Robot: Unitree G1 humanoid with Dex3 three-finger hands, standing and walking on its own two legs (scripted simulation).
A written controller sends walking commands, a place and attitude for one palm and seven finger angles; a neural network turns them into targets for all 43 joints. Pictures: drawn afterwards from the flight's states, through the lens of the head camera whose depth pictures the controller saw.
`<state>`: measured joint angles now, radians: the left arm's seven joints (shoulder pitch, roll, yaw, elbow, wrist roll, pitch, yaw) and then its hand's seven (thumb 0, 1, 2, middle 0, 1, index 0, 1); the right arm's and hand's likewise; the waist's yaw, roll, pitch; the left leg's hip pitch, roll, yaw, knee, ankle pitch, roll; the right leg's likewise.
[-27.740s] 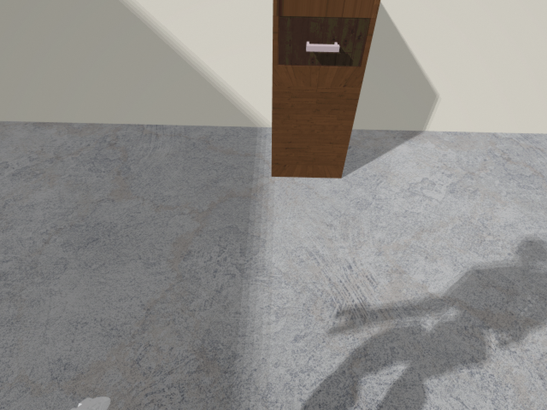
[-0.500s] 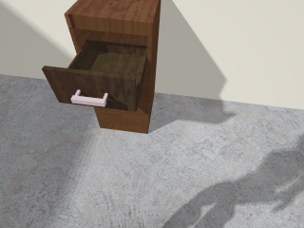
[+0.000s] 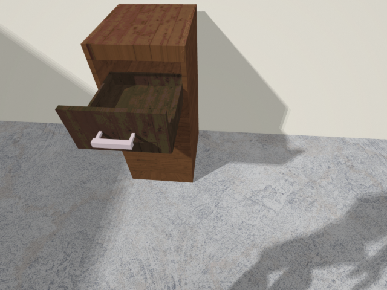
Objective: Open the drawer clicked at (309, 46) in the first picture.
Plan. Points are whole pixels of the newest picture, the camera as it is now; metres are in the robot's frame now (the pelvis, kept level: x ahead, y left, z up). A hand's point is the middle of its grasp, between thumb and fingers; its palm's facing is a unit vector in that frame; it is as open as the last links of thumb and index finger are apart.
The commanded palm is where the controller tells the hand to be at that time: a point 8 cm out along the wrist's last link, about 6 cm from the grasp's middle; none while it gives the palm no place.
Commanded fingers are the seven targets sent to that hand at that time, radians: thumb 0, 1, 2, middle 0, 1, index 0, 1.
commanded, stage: let the arm hang, fingers relaxed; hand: left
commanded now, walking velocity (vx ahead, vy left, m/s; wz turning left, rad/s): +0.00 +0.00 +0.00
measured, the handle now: (114, 139) +0.55 +0.28 -0.05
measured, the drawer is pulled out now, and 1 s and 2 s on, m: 0.30 0.30 0.30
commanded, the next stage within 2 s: look to check the result in 0.22 s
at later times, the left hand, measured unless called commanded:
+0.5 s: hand out of the picture +0.04 +0.19 -0.17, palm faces +0.01 -0.96 -0.27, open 7.4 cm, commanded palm none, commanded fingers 0.00 0.90 0.90 -0.20 -0.30 -0.20 -0.30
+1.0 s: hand out of the picture +0.08 +0.19 -0.16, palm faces +0.00 -0.96 -0.28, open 7.4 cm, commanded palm none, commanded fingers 0.00 0.90 0.90 -0.20 -0.30 -0.20 -0.30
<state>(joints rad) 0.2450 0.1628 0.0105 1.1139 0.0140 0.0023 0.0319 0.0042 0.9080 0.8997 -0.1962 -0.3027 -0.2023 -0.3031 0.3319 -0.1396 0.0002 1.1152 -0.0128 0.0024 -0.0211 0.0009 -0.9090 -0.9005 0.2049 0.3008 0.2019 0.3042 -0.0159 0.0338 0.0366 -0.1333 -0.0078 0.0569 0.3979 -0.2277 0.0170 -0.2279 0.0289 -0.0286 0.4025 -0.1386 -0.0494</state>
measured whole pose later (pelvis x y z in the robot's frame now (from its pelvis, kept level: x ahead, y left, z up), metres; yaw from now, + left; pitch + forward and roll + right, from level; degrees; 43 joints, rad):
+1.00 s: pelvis +0.02 -0.02 +0.00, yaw +0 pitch -2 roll +0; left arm 0.16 0.23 0.02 1.13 0.01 -0.01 0.02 0.00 0.91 0.90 -0.20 -0.30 -0.20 -0.30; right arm 0.23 -0.23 -0.02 1.12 -0.01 0.01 -0.02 0.00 -0.91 -0.90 0.20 0.30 0.20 0.30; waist -0.02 0.03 0.06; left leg -0.07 0.03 0.04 0.33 -0.23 -0.02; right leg -0.16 0.07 -0.04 0.32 -0.13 -0.08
